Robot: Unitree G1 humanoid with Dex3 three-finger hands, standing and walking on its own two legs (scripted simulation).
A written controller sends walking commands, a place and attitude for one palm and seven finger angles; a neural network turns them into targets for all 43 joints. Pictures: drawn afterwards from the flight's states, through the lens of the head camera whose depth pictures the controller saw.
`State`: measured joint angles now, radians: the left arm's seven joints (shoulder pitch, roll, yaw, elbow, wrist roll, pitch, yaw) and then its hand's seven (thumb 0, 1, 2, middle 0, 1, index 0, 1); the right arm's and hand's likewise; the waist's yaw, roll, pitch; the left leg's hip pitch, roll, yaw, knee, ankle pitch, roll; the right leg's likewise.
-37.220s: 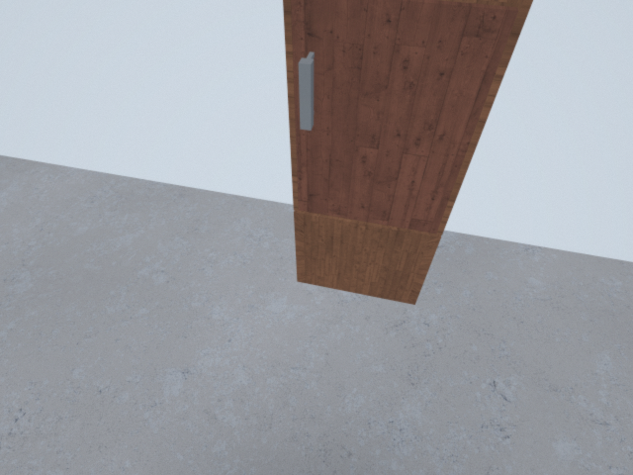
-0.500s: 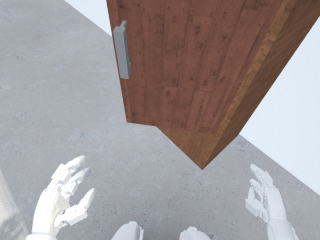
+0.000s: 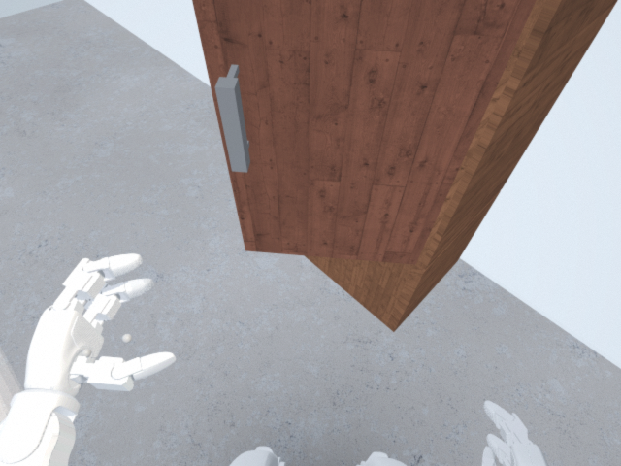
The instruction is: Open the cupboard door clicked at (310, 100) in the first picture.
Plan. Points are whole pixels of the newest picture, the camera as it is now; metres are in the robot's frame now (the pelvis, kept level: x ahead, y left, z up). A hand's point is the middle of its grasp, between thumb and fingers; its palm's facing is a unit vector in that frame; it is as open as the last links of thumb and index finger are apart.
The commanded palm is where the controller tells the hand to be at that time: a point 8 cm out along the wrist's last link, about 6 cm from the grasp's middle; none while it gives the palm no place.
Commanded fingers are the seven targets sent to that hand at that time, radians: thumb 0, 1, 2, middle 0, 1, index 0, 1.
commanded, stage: raise the hand with hooked fingers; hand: left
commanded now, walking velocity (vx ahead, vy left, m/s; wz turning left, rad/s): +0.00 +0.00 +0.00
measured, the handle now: (237, 120) +0.58 +0.15 +0.11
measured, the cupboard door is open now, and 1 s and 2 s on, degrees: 40 40 40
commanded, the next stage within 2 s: move the hooked fingers beside the handle in 1.12 s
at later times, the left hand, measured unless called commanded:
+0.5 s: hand (88, 271) +0.29 +0.26 +0.12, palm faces +0.03 -1.00 -0.05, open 13.9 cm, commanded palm +0.27 +0.31 +0.12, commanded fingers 0.00 -0.50 0.30 -0.30 -1.20 -0.30 -1.20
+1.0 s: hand (98, 254) +0.31 +0.25 +0.13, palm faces +0.03 -1.00 -0.04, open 14.0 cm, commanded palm +0.28 +0.30 +0.13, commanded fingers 0.00 -0.50 0.30 -0.30 -1.20 -0.30 -1.20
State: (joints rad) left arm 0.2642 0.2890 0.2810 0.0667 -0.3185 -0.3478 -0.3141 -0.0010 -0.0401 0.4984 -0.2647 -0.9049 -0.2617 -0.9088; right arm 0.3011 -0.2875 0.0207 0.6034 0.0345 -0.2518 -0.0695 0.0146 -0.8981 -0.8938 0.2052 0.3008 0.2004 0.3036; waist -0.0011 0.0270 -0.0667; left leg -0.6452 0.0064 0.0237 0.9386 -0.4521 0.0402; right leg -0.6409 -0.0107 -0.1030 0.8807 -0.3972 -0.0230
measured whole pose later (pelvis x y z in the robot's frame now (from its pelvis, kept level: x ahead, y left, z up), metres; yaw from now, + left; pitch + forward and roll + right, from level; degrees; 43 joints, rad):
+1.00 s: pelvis +0.01 -0.01 +0.03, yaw -1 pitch +4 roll -1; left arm -0.08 0.40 0.44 0.38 -0.33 -0.17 -0.47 -0.02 -0.50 0.30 -0.30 -1.20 -0.30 -1.20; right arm 0.28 -0.29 0.05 0.60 0.05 -0.23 -0.09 0.01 -0.90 -0.89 0.20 0.30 0.20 0.30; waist 0.01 0.03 -0.03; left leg -0.41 0.01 0.04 0.70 -0.36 0.02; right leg -0.42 0.01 -0.09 0.66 -0.31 -0.04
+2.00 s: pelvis +0.01 -0.01 +0.02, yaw -2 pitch +9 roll -1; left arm -0.49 0.49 0.43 0.81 -0.25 -0.23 -0.46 -0.02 -0.50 0.30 -0.30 -1.20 -0.30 -1.20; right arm 0.34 -0.30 0.04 0.62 0.05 -0.14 -0.08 0.01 -0.90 -0.89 0.20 0.30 0.20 0.30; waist -0.06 0.02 -0.05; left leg -0.53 0.01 0.05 0.74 -0.37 0.03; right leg -0.54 0.01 -0.07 0.70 -0.32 -0.03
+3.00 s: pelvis +0.02 +0.00 +0.01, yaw -4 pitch +19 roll -2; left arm -0.92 0.67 0.48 1.23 -0.12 -0.29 -0.42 -0.02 -0.50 0.30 -0.30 -1.20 -0.30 -1.20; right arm 0.46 -0.30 0.05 0.62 0.01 0.05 -0.03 0.00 -0.90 -0.89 0.20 0.30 0.20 0.30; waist -0.17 0.02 -0.08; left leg -0.74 0.04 0.06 0.84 -0.42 0.04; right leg -0.75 0.04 -0.06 0.76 -0.33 -0.02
